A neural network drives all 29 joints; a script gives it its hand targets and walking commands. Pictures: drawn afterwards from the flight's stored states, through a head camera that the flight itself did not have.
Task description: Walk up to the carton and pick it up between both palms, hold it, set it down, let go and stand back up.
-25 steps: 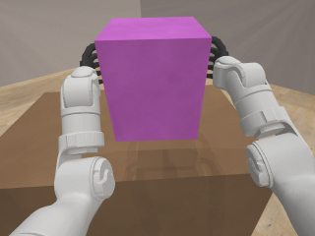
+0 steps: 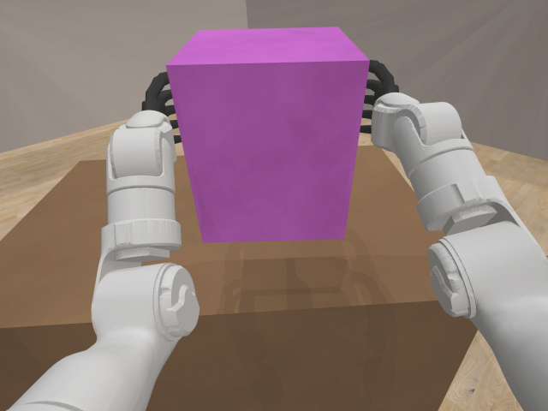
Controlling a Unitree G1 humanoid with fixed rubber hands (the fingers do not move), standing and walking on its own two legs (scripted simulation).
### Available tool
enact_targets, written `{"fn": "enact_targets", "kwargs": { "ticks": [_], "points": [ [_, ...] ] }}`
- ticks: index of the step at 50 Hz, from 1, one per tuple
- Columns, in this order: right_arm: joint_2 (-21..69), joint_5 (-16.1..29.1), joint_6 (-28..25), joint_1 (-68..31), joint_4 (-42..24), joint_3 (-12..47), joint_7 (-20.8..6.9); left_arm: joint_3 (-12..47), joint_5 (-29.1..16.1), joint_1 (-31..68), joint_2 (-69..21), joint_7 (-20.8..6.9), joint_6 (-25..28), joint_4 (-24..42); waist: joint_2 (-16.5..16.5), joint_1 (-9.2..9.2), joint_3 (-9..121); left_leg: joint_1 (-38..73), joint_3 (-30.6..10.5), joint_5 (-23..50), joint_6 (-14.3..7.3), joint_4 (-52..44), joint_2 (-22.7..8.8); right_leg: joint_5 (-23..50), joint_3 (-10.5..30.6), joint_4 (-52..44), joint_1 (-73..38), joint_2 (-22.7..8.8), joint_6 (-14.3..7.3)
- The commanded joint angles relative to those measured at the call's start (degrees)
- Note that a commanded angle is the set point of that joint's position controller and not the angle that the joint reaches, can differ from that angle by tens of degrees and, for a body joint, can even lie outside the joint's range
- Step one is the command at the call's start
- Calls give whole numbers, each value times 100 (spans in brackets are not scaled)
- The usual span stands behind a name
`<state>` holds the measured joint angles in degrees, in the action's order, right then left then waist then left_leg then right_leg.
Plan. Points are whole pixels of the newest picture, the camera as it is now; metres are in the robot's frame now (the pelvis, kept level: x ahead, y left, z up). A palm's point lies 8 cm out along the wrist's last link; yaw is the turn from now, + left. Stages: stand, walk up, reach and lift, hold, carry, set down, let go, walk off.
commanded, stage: hold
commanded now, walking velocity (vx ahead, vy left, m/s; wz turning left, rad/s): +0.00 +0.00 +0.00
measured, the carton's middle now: (270, 133) +0.41 +0.00 +0.29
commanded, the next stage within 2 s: set down in 1.50 s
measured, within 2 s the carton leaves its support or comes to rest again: neither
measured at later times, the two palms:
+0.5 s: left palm (162, 131) +0.37 +0.14 +0.32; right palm (389, 114) +0.35 -0.16 +0.33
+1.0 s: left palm (147, 128) +0.37 +0.16 +0.32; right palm (374, 111) +0.36 -0.14 +0.33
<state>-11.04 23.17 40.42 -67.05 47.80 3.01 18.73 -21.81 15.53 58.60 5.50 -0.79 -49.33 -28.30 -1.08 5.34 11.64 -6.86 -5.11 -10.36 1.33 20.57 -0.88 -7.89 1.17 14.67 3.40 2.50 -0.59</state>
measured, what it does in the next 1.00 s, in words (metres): stands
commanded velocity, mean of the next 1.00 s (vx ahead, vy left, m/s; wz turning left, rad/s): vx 0.00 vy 0.00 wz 0.00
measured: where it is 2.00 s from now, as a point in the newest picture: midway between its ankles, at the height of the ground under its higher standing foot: outside the picture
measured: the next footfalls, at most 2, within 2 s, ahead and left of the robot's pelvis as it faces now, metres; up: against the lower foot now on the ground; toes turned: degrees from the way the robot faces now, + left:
none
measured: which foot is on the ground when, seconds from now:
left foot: down 0.00-1.00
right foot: down 0.00-1.00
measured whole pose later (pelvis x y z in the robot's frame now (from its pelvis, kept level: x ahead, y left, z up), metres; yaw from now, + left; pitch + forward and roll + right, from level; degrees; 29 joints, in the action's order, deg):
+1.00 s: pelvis +0.00 +0.00 +0.00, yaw +2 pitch -4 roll -2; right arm -8.9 22.0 41.3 -66.9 46.9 0.2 20.6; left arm -20.3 15.2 59.4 8.0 -2.2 -49.0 -29.9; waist 1.0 6.8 11.4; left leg -7.3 -6.7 -10.3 1.7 21.0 -0.8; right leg -7.8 -0.1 14.1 2.8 2.7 -0.9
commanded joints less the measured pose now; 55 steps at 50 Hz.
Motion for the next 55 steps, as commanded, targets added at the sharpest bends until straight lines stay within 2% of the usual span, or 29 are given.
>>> {"fn": "enact_targets", "kwargs": {
  "ticks": [1,3,4,5,7,9,10,14,18,19,21,22,26,30,31,32,33,34,35,37,38,39,41,45,46,47,48,50,55],
  "points": [
    [3619,1024,-226,-4092,-1809,590,-858,1589,-1120,4358,-2901,-987,399,489,168,87,1427,241,262,824,92,-159,363,979,-16,-132,-515,115,339],
    [3665,1026,-263,-4155,-2057,661,-843,1686,-1175,4305,-2961,-1025,399,628,138,66,1650,219,252,841,89,-146,363,1044,4,-101,-697,108,315],
    [3598,1009,-246,-4092,-2011,554,-822,1809,-1213,4357,-3010,-1040,393,637,8,221,1532,246,239,863,147,-133,353,1115,-1,-105,-613,108,305],
    [3675,1091,-282,-4262,-2313,711,-808,1789,-1232,4358,-3024,-1048,397,800,15,86,1812,296,245,1070,143,-66,377,1297,-25,-58,-802,128,327],
    [3582,1161,-226,-4127,-2371,729,-768,1878,-1238,4320,-3056,-1034,367,963,-93,186,1906,471,217,1303,220,-23,373,1521,-49,-25,-898,154,333],
    [3520,1179,-179,-4073,-2289,718,-771,1866,-1191,4269,-3075,-1041,316,931,-186,184,1634,388,216,1266,235,-52,361,1393,-68,-24,-824,154,312],
    [3465,1148,-180,-3994,-2289,664,-774,2028,-1233,4264,-3214,-1049,299,996,-338,291,1586,342,208,1263,302,-79,323,1367,-65,2,-807,175,264],
    [3241,1089,-147,-3895,-2145,486,-855,2314,-1324,4413,-3488,-1045,264,1233,-786,437,1566,210,149,1082,450,-184,241,1013,-58,37,-839,196,134],
    [3200,1048,-116,-3830,-1993,469,-964,2304,-1271,4398,-3503,-1012,257,1309,-791,373,1470,61,134,1053,469,-299,182,1010,-73,115,-920,247,113],
    [3196,1046,-133,-3921,-2014,529,-1008,2202,-1201,4277,-3507,-999,239,1174,-777,231,1408,-15,146,1031,425,-317,171,975,-68,117,-947,255,93],
    [3276,998,-150,-3942,-1874,563,-1079,2142,-1170,4320,-3488,-974,263,1183,-638,186,1421,-124,130,909,363,-395,143,904,-66,139,-998,277,101],
    [3379,1031,-194,-4050,-1995,665,-1106,2077,-1156,4272,-3429,-952,275,1164,-486,51,1595,-65,147,985,303,-351,174,949,-46,131,-1016,265,117],
    [3689,1163,-225,-4176,-1970,922,-1138,1775,-1099,4391,-3131,-841,314,1224,46,-225,1787,226,222,1394,156,-182,254,1142,-51,95,-916,282,208],
    [3883,1117,-240,-4306,-1946,852,-1083,1674,-1136,4572,-2958,-813,375,963,306,-215,1797,276,271,1052,16,-146,337,920,-28,-41,-564,213,319],
    [3974,1094,-277,-4408,-2066,892,-1071,1609,-1152,4562,-2903,-805,402,907,455,-273,1843,253,278,951,-49,-137,352,901,-39,-56,-515,195,353],
    [3889,1026,-252,-4295,-1824,752,-1049,1566,-1104,4498,-2875,-810,390,674,436,-177,1527,217,271,767,-42,-198,338,778,-34,-125,-353,173,339],
    [3944,1014,-302,-4435,-2016,802,-1020,1532,-1132,4459,-2897,-844,401,597,546,-229,1650,199,298,725,-92,-168,359,806,-1,-141,-413,148,359],
    [3893,961,-275,-4347,-1855,671,-994,1541,-1120,4460,-2865,-865,414,511,506,-124,1517,194,285,595,-80,-206,350,703,17,-184,-337,130,346],
    [3828,926,-283,-4399,-1832,620,-975,1488,-1093,4409,-2855,-899,400,291,460,-132,1395,112,291,445,-102,-217,354,589,47,-217,-308,93,332],
    [3683,850,-270,-4326,-1672,449,-922,1475,-1082,4354,-2882,-976,395,77,362,19,1266,109,276,364,-56,-221,351,561,70,-249,-261,63,306],
    [3687,868,-285,-4375,-1749,486,-889,1453,-1081,4332,-2889,-1019,403,72,335,-7,1340,122,298,424,-59,-199,359,631,77,-249,-340,57,307],
    [3621,854,-262,-4291,-1720,419,-857,1518,-1117,4339,-2899,-1058,410,102,271,118,1361,143,281,431,-9,-196,356,689,75,-233,-389,55,299],
    [3611,907,-260,-4335,-1906,455,-806,1543,-1140,4333,-2903,-1096,413,150,180,138,1556,203,290,508,21,-149,395,843,96,-211,-514,27,322],
    [3403,895,-229,-4224,-1866,277,-760,1740,-1211,4442,-3060,-1188,420,268,-255,364,1493,129,229,509,189,-179,367,882,56,-139,-574,14,271],
    [3372,900,-230,-4080,-1882,260,-761,1925,-1291,4454,-3177,-1193,438,495,-402,483,1612,220,215,686,281,-156,345,1033,40,-101,-627,42,247],
    [3394,967,-240,-4153,-1974,346,-776,1876,-1261,4473,-3173,-1179,436,563,-441,384,1603,222,204,870,292,-124,343,1111,10,-67,-655,64,250],
    [3346,986,-215,-4088,-1907,340,-783,1910,-1254,4549,-3177,-1168,443,656,-498,434,1620,272,182,928,338,-123,333,1130,-11,-44,-684,82,253],
    [3412,1156,-220,-4148,-2204,558,-806,2033,-1326,4602,-3267,-1104,440,1076,-662,315,1954,329,148,1348,398,-43,337,1401,-50,78,-939,142,240],
    [3370,1253,-175,-4023,-2174,704,-913,2016,-1228,4414,-3315,-979,332,1265,-543,181,1815,402,133,1554,397,-76,260,1366,-94,130,-903,229,203]
  ]
}}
